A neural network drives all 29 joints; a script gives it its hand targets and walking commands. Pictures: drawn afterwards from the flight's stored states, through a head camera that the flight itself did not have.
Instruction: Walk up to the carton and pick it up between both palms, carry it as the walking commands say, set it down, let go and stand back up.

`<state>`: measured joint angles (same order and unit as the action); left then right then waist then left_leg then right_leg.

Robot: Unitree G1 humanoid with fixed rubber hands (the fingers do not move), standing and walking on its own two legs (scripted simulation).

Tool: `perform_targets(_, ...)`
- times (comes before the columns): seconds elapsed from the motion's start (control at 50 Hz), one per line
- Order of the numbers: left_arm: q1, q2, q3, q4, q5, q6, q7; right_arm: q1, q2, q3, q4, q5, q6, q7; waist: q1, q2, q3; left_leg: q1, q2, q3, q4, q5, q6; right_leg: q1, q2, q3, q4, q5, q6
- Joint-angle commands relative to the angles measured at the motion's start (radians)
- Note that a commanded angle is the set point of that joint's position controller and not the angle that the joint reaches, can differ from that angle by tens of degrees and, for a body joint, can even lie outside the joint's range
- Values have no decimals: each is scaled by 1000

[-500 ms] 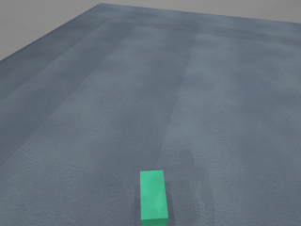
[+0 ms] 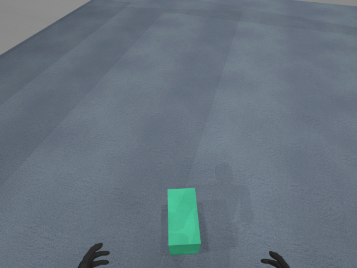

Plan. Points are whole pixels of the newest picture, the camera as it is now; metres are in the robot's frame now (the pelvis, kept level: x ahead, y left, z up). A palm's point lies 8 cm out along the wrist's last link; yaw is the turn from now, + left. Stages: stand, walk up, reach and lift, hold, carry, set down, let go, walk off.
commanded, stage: reach and lift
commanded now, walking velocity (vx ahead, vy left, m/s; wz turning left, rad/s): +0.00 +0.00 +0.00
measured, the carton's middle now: (182, 221) +0.45 -0.01 -0.66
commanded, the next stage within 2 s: none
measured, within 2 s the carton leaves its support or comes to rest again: neither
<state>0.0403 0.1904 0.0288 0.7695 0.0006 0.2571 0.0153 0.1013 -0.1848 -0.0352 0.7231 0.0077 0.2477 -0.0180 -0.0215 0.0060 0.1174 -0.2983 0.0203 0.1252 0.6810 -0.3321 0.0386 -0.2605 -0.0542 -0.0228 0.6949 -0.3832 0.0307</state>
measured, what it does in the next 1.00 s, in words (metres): lowers itself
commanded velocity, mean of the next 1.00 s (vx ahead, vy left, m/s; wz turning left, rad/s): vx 0.00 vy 0.00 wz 0.00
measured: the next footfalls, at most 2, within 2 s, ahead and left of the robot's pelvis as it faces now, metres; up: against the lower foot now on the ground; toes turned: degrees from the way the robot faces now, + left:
none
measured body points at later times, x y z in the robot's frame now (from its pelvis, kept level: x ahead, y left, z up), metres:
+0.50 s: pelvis -0.04 -0.01 -0.03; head +0.12 -0.01 +0.39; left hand +0.21 +0.21 -0.16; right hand +0.16 -0.22 -0.18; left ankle +0.02 +0.09 -0.72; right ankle +0.00 -0.14 -0.72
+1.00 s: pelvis -0.11 +0.00 -0.09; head +0.12 +0.02 +0.29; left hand +0.34 +0.19 -0.19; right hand +0.31 -0.16 -0.20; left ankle +0.02 +0.09 -0.72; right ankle -0.01 -0.14 -0.72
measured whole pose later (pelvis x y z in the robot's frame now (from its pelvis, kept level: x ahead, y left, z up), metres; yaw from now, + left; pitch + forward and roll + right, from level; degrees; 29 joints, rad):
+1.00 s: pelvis -0.11 +0.00 -0.09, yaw +2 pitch +19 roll -2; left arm -0.98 0.21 0.19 0.97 0.00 0.29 0.06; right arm -0.82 -0.09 -0.23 0.82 -0.01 0.29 -0.14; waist -0.02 -0.01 0.23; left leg -1.18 0.03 0.06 1.13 -0.28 0.05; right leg -1.12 -0.04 -0.02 1.16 -0.39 0.02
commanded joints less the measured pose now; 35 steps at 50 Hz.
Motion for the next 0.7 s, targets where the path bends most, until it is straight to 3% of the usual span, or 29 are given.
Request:
perform_targets(0.0, -48, 181, 4, -109, -4, 248, -16, -70, -70, 51, -85, 56, 272, 8, 35, -33, 9, -49, -12, -104, -157, -89, 14, -214, 68, -30, -144, 11, -53)
perform_targets(0.04, 42, 174, 20, -134, 11, 315, -15, 33, -99, 14, -124, 26, 330, -6, 18, -22, -69, 2, -44, -148, -115, 205, 27, -204, 95, -19, -123, 257, -63)
perform_targets(0.08, 64, 112, 30, -164, 19, 296, -26, 42, -44, 7, -172, -2, 305, -16, 30, -33, -138, 15, -54, -173, -97, 414, 28, -168, 106, -2, -110, 422, -55)
perform_targets(0.12, 22, 100, 50, -216, 24, 237, -46, -25, -19, -8, -258, -20, 250, -14, 26, -36, -196, -14, -57, -170, -74, 512, 19, -160, 108, 20, -104, 522, -45)
perform_targets(0.16, -45, 94, 50, -272, 24, 163, -48, -79, 24, -2, -284, -30, 185, -2, 22, -25, -235, -75, -49, -171, -29, 576, 5, -221, 103, 14, -63, 556, -38)
perform_targets(0.22, -120, 41, 18, -301, -4, 69, -37, -92, 23, -35, -199, -55, 98, 14, 13, 42, -331, -71, -24, -192, 45, 754, -23, -377, 99, 8, 2, 514, -49)
perform_targets(0.28, -142, 18, 26, -213, -12, 2, -25, -117, 13, -59, -133, -82, 25, 9, 22, 38, -410, -68, -2, -219, 118, 814, -29, -553, 93, 11, 64, 439, -48)
perform_targets(0.32, -189, 34, 47, -195, -4, -38, -25, -171, 7, -74, -141, -84, -20, -6, 37, 44, -454, -126, -5, -210, 157, 735, -33, -593, 88, 14, 99, 421, -45)
perform_targets(0.34, -221, 36, 52, -195, -10, -53, -31, -186, 16, -82, -166, -79, -38, -16, 24, 19, -484, -152, -13, -200, 173, 685, -27, -584, 93, 12, 112, 443, -40)
perform_targets(0.42, -317, 90, 103, -202, -11, -68, -40, -297, 27, -90, -299, -34, -66, -54, 45, -40, -613, -249, -36, -174, 218, 468, -15, -536, 94, 4, 156, 400, -14)
perform_targets(0.48, -423, 139, 143, -220, -16, -47, -50, -428, 45, -66, -389, 5, -37, -77, 93, -70, -666, -335, -46, -151, 235, 275, 1, -495, 90, 11, 157, 246, 0)
perform_targets(0.52, -509, 167, 151, -185, -17, -11, -51, -510, 75, -44, -379, 22, 8, -89, 107, -86, -618, -399, -50, -131, 229, 100, 13, -503, 86, 10, 144, 68, 7)
perform_targets(0.6, -735, 212, 140, -140, -18, 73, -44, -732, 92, -46, -309, 24, 105, -109, 73, -37, -480, -457, -50, -107, 222, -186, 18, -599, 90, -18, 147, -226, -10)
perform_targets(0.62, -792, 214, 134, -122, -24, 92, -40, -767, 91, -51, -258, 20, 127, -115, 48, -32, -446, -463, -51, -104, 219, -216, 15, -629, 91, -23, 147, -263, -11)
perform_targets(0.68, -944, 212, 147, -57, -13, 124, -25, -875, 82, -96, -137, -7, 167, -131, 20, -24, -391, -472, -53, -107, 219, -278, 2, -699, 93, -35, 160, -316, -19)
